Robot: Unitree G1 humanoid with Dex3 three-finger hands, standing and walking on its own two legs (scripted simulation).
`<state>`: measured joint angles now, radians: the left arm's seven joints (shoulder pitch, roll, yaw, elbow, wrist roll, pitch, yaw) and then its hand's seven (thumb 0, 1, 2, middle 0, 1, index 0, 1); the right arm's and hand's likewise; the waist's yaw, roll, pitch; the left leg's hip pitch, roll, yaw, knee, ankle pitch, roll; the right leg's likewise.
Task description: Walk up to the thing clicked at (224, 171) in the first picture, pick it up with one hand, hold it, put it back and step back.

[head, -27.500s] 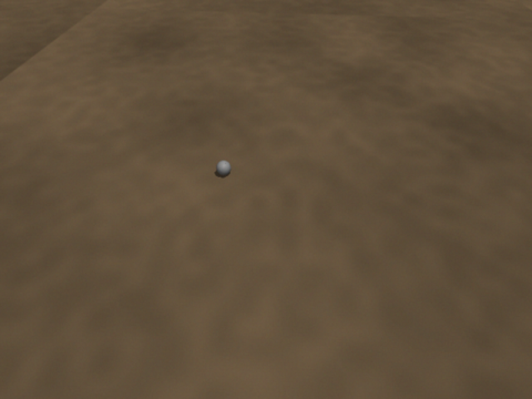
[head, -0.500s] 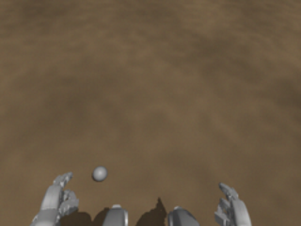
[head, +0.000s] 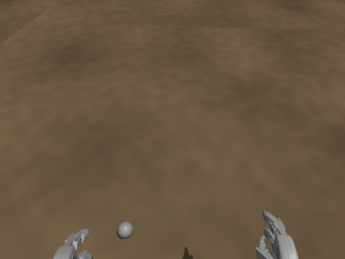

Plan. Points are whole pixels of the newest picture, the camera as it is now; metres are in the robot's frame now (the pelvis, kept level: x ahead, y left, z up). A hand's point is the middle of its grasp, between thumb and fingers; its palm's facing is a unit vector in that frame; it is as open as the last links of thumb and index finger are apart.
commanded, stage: home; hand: left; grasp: from above
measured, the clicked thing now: (125, 229) +0.45 +0.24 -0.67
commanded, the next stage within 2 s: stand in 1.76 s
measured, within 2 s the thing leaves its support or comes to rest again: neither
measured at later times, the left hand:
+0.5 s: hand out of the picture +0.16 +0.18 -0.04, palm faces +0.04 -0.98 -0.20, open 7.4 cm
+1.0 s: hand out of the picture +0.16 +0.18 -0.04, palm faces +0.03 -0.98 -0.20, open 7.4 cm
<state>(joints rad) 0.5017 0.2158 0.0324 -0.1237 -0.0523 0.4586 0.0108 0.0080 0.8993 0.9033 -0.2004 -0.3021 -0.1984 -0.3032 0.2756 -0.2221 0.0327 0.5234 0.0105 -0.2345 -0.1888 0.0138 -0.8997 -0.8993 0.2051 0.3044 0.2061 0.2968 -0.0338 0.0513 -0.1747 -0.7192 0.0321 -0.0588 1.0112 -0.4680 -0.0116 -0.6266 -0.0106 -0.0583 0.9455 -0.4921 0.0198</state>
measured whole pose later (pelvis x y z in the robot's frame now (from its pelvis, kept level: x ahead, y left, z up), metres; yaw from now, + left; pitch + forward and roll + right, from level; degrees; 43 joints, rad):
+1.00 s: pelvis +0.00 +0.00 +0.00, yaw +0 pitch +9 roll -3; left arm 0.50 0.22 0.03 -0.12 -0.05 0.45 0.01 0.01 0.90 0.90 -0.20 -0.30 -0.20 -0.30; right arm 0.29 -0.22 0.03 0.55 0.01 -0.25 -0.19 0.01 -0.90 -0.90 0.21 0.30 0.21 0.30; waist -0.03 0.05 -0.16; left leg -0.72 0.04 -0.05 1.01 -0.47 -0.01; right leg -0.63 -0.01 -0.05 0.95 -0.49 0.02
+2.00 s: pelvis -0.01 +0.00 +0.02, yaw +0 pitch +3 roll +0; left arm 0.25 0.28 0.01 0.41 0.05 0.14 0.03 0.01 0.90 0.90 -0.20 -0.30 -0.20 -0.30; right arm 0.17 -0.27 0.00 0.77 -0.07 -0.08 -0.05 0.01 -0.90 -0.90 0.21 0.30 0.21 0.30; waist 0.02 0.00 -0.01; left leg -0.53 0.00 -0.01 0.89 -0.42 0.00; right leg -0.47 -0.04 -0.01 0.88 -0.47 0.02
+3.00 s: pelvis -0.02 +0.00 +0.06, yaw +0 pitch -4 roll +0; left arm 0.18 0.30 0.02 1.14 0.03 0.00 0.02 0.00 0.90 0.90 -0.20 -0.30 -0.20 -0.30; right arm 0.16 -0.31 -0.03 1.13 -0.02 0.01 -0.01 0.01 -0.90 -0.90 0.20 0.30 0.20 0.30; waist 0.01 0.02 0.06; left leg -0.15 0.00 -0.01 0.39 -0.17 0.00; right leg -0.09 -0.04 -0.02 0.37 -0.20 0.03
